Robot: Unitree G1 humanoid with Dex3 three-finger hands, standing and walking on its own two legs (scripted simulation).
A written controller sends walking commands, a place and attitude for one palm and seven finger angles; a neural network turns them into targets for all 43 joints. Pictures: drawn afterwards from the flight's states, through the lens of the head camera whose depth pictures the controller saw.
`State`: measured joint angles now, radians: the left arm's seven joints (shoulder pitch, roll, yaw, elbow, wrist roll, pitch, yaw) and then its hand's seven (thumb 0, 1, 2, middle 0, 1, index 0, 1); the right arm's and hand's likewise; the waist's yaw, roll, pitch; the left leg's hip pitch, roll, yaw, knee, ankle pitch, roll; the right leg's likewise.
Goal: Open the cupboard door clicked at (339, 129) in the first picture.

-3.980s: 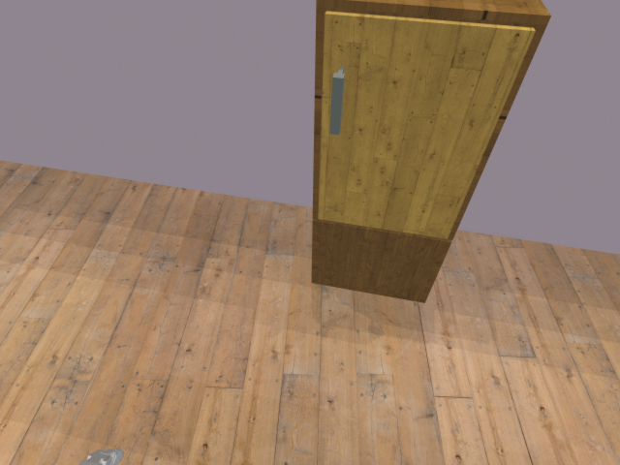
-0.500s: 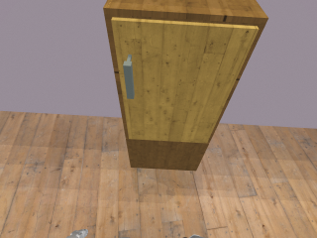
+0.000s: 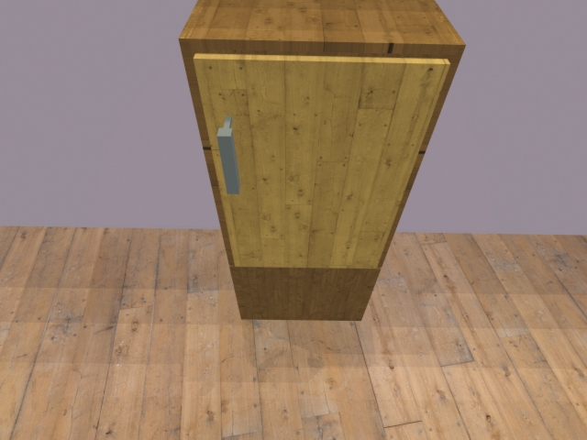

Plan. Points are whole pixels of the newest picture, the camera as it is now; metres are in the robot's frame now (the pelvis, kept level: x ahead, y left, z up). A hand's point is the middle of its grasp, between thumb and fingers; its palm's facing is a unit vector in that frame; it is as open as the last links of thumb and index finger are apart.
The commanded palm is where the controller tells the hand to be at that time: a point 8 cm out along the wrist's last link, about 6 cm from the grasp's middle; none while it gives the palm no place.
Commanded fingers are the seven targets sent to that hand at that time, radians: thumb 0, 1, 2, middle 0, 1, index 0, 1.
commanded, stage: come to a stop and stand still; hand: left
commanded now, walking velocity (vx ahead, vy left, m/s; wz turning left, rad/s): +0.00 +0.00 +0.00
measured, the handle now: (231, 155) +0.58 +0.15 +0.05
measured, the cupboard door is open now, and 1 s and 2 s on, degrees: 0 0 0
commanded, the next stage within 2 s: look again from close up in 1.42 s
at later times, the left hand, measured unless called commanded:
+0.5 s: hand out of the picture -0.03 +0.10 -0.17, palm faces +0.07 -0.99 -0.14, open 7.3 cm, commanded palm none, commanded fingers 0.00 0.90 0.90 -0.20 -0.30 -0.20 -0.30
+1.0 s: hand out of the picture -0.01 +0.14 -0.17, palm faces +0.06 -0.98 -0.17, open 7.4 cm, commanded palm none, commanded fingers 0.00 0.90 0.90 -0.20 -0.30 -0.20 -0.30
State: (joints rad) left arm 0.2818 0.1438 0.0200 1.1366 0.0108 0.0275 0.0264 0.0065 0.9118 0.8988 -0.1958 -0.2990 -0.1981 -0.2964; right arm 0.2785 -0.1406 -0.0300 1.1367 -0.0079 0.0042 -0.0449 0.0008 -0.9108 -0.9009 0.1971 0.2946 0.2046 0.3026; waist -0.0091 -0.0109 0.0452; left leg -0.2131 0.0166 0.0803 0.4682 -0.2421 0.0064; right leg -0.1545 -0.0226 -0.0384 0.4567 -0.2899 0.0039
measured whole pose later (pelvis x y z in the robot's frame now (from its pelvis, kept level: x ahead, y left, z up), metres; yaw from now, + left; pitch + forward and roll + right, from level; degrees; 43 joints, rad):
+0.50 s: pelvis +0.00 -0.04 +0.00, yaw +1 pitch -1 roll +0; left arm 0.33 0.09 0.00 1.15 0.00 -0.01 0.04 0.01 0.91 0.90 -0.20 -0.30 -0.20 -0.30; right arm 0.31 -0.11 -0.01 1.17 -0.01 0.01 -0.04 0.00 -0.91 -0.90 0.19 0.29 0.20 0.30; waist 0.00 0.01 0.03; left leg -0.18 0.08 0.04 0.41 -0.20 -0.06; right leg -0.11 0.05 -0.07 0.39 -0.26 -0.06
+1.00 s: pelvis +0.00 -0.02 +0.01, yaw +0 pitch -2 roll +0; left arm 0.30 0.13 0.00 1.14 0.01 -0.01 0.04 0.00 0.91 0.90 -0.20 -0.30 -0.20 -0.30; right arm 0.27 -0.13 0.00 1.16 -0.01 -0.01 -0.04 0.01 -0.92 -0.90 0.19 0.29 0.20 0.30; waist 0.01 -0.01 0.03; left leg -0.15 0.05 0.06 0.40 -0.21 -0.03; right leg -0.09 0.02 -0.06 0.38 -0.26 -0.03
